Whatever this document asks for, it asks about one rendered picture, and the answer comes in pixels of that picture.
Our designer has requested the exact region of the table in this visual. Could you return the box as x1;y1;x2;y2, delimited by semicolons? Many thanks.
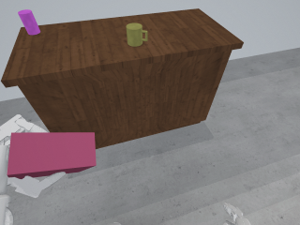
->
1;8;244;149

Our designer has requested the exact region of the left robot forearm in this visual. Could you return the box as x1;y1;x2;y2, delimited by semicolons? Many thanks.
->
0;194;14;225

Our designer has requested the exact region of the sponge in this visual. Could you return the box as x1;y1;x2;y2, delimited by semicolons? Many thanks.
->
7;132;97;179

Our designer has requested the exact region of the right robot hand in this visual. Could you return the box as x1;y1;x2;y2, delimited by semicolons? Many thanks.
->
223;202;251;225

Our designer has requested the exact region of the left robot hand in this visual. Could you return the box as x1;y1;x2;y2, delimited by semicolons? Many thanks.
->
0;114;66;198

